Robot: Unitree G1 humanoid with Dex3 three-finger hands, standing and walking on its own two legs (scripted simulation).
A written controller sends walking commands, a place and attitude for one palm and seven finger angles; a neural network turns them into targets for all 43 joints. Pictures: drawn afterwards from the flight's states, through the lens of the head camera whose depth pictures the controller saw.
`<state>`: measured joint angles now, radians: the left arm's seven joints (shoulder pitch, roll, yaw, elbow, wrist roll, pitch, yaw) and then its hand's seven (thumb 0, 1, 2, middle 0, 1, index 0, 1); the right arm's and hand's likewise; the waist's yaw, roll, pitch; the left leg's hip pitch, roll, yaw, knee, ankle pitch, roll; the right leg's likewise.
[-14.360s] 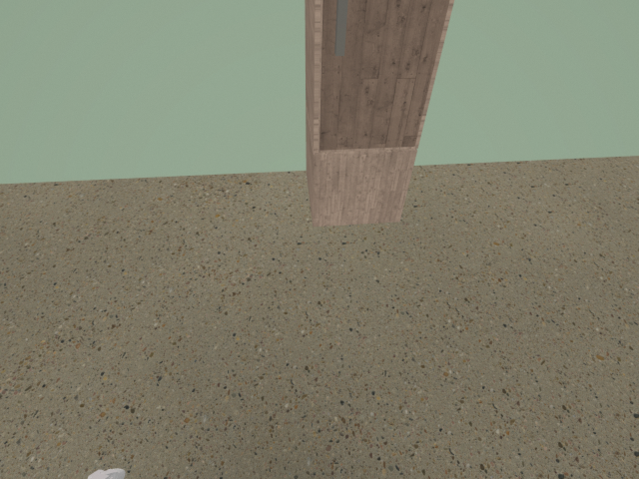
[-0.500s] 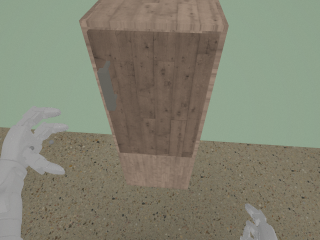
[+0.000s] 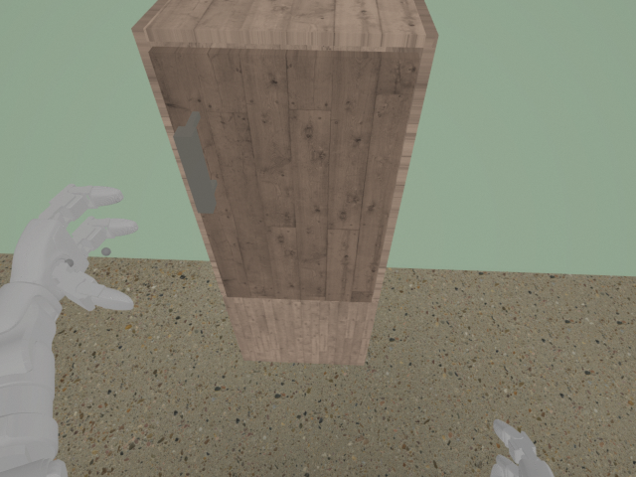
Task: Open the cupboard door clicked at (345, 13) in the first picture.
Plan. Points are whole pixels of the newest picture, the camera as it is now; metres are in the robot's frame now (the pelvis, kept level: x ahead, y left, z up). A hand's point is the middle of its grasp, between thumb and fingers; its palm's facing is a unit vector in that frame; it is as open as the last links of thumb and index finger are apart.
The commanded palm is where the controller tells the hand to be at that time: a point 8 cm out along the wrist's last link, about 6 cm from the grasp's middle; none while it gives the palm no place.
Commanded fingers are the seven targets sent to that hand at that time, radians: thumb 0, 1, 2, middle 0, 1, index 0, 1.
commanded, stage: move the hooked fingers beside the handle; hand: left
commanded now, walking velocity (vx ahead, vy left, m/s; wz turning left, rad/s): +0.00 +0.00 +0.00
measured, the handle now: (200, 163) +0.54 +0.21 +0.10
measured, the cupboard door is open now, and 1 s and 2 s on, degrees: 0 0 0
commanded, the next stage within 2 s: slide the fingers in behind the handle in 1.98 s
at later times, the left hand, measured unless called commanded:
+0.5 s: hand (132, 216) +0.40 +0.27 +0.12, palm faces +0.01 -1.00 -0.01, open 14.0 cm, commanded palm +0.38 +0.32 +0.12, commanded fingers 0.00 -0.50 0.30 -0.30 -1.20 -0.30 -1.20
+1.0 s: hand (142, 195) +0.44 +0.27 +0.12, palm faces +0.02 -1.00 -0.01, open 14.0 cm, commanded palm +0.43 +0.32 +0.11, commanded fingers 0.00 -0.50 0.30 -0.30 -1.20 -0.30 -1.20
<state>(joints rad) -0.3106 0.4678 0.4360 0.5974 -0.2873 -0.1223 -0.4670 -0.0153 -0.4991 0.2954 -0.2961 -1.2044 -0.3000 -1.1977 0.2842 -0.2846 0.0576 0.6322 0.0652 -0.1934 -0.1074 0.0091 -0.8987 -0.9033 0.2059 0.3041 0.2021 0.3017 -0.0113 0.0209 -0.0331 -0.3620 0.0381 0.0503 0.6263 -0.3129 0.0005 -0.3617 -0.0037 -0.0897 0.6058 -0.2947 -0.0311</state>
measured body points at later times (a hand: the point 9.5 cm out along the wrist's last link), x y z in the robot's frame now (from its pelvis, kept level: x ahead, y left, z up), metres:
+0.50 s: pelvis +0.00 +0.01 +0.00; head +0.04 +0.02 +0.44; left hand +0.40 +0.32 +0.12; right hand +0.09 -0.25 -0.11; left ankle +0.01 +0.12 -0.73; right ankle +0.01 -0.10 -0.73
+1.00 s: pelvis +0.00 +0.02 -0.01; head +0.06 +0.03 +0.44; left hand +0.44 +0.32 +0.12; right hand +0.06 -0.25 -0.12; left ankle +0.01 +0.12 -0.73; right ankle +0.01 -0.10 -0.73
